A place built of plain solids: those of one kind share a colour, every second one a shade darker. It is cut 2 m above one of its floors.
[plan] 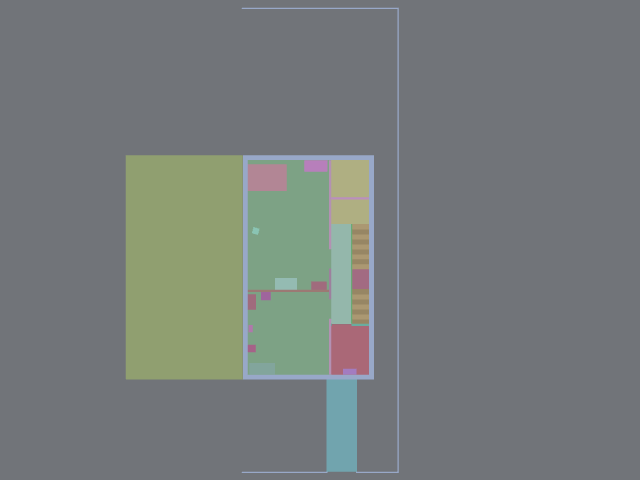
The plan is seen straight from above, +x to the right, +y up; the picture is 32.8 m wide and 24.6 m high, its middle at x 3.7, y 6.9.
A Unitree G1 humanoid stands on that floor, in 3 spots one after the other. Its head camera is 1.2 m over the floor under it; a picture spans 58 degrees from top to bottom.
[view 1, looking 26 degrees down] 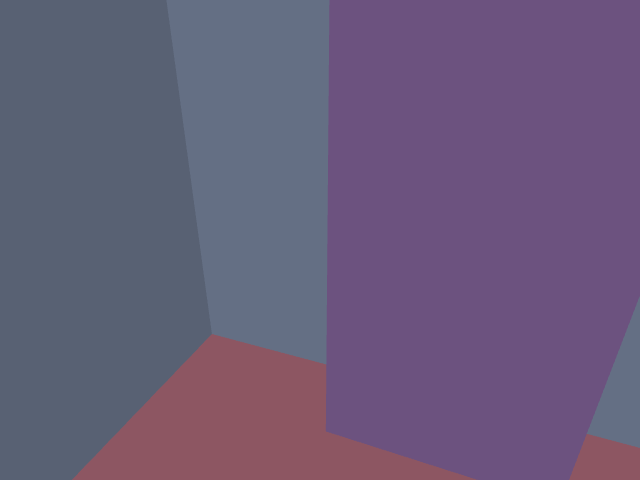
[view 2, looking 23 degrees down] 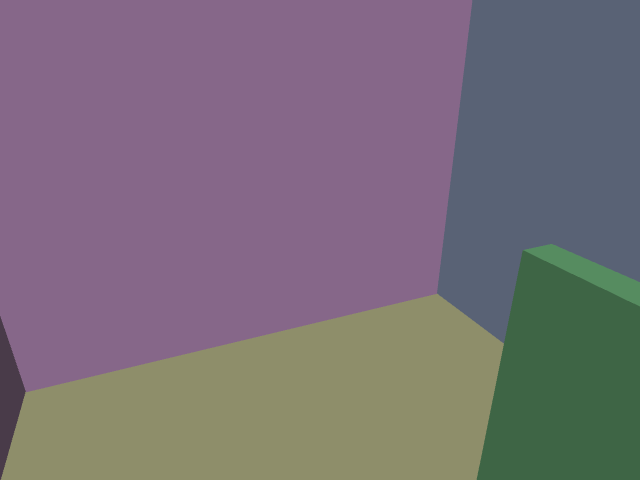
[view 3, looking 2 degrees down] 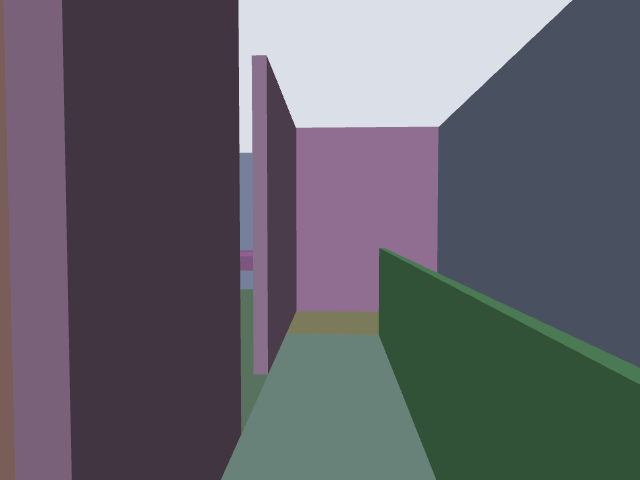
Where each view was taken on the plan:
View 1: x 5.23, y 1.25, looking -69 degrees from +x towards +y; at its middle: wall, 1.49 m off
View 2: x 4.81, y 7.32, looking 67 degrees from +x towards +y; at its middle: bath_wall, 1.95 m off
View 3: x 4.81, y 3.01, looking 92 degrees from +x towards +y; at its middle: bath_wall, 5.97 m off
